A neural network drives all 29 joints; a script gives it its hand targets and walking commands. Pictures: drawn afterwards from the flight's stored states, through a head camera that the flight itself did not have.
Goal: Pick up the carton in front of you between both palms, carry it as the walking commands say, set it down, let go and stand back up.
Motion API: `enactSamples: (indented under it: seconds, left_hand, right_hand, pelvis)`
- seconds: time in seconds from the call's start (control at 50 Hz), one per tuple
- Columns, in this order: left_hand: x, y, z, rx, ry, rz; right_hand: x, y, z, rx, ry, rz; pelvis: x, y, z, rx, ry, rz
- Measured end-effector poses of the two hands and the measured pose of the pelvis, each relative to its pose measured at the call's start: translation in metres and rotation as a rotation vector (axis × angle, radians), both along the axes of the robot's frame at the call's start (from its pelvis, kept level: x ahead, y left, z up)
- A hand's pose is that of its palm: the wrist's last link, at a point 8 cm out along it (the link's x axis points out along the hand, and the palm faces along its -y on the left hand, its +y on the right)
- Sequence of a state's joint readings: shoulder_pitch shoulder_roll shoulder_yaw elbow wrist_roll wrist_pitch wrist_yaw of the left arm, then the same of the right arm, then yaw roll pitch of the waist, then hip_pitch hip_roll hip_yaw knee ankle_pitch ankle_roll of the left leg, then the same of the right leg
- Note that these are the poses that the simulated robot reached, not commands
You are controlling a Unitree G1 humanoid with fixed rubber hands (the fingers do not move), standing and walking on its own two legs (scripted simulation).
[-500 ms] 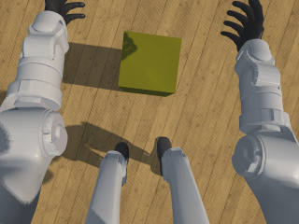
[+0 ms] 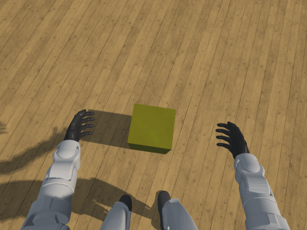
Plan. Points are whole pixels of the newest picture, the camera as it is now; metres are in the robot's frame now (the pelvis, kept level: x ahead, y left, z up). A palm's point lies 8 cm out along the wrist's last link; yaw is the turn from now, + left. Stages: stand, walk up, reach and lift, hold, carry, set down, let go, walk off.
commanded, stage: let go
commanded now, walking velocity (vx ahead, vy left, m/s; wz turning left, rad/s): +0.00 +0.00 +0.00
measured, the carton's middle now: (151, 131) +0.49 -0.03 -0.60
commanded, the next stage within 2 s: stand in 0.88 s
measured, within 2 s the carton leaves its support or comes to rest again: neither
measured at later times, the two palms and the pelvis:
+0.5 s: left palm (27, 206) +0.21 +0.25 -0.02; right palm (256, 210) +0.19 -0.22 -0.02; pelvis +0.04 +0.02 +0.05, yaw -1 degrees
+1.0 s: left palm (27, 221) +0.18 +0.25 -0.04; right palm (269, 213) +0.18 -0.25 -0.03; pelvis +0.05 +0.01 +0.04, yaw -3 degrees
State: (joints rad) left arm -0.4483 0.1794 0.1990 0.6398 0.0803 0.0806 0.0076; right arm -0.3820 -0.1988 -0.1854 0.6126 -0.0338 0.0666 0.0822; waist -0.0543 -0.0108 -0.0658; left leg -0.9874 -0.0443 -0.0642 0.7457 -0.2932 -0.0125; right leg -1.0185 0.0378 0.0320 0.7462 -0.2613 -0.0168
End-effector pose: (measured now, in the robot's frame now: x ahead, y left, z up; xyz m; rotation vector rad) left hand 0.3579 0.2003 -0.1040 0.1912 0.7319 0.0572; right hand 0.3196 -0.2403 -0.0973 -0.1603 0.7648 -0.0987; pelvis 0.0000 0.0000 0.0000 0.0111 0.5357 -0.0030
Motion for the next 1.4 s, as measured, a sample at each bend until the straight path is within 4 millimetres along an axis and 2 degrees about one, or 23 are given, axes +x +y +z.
enactSamples:
  seconds: [0.22, 0.32, 0.42, 0.52, 0.66, 0.8, 0.92, 1.0, 1.06, 1.24, 1.4]
  left_hand:
    - [-0.08, 0.02, 0.043, -0.005, 0.026, -0.006]
    - [-0.112, 0.03, 0.061, -0.006, 0.031, -0.008]
    - [-0.138, 0.04, 0.075, -0.003, 0.039, -0.007]
    - [-0.153, 0.047, 0.082, -0.004, 0.052, 0.0]
    - [-0.159, 0.048, 0.086, -0.01, 0.061, 0.006]
    - [-0.158, 0.042, 0.084, -0.011, 0.06, 0.007]
    - [-0.166, 0.042, 0.075, 0.04, 0.07, 0.008]
    - [-0.183, 0.054, 0.061, 0.103, 0.14, 0.008]
    - [-0.187, 0.057, 0.053, 0.117, 0.183, 0.002]
    - [-0.162, 0.042, 0.038, 0.112, 0.211, -0.04]
    - [-0.144, 0.029, 0.031, 0.103, 0.214, -0.066]
  right_hand:
    - [-0.084, 0.007, 0.045, 0.006, 0.018, -0.016]
    - [-0.115, 0.012, 0.064, 0.005, 0.025, -0.017]
    - [-0.13, 0.017, 0.074, 0.005, 0.027, -0.009]
    - [-0.131, 0.022, 0.076, 0.008, 0.026, 0.008]
    - [-0.124, 0.025, 0.077, 0.006, 0.028, 0.024]
    - [-0.127, 0.02, 0.077, -0.007, 0.046, 0.018]
    - [-0.128, 0.005, 0.078, -0.076, 0.026, -0.008]
    - [-0.139, -0.013, 0.065, -0.124, 0.023, -0.044]
    - [-0.151, -0.023, 0.054, -0.127, 0.06, -0.073]
    - [-0.17, -0.032, 0.035, -0.12, 0.149, -0.144]
    - [-0.187, -0.031, 0.023, -0.103, 0.219, -0.185]
  pelvis:
    - [0.019, 0.005, 0.029, -0.008, -0.233, -0.011]
    - [0.028, 0.009, 0.04, -0.016, -0.358, -0.015]
    - [0.034, 0.014, 0.045, -0.022, -0.465, -0.019]
    - [0.036, 0.018, 0.046, -0.025, -0.546, -0.02]
    - [0.035, 0.019, 0.045, -0.023, -0.609, -0.014]
    - [0.035, 0.015, 0.045, -0.023, -0.629, -0.015]
    - [0.038, 0.01, 0.042, -0.026, -0.591, -0.032]
    - [0.047, 0.008, 0.04, -0.035, -0.523, -0.049]
    - [0.055, 0.006, 0.038, -0.038, -0.491, -0.063]
    - [0.076, 0.0, 0.031, -0.04, -0.452, -0.098]
    - [0.085, -0.004, 0.027, -0.039, -0.448, -0.12]
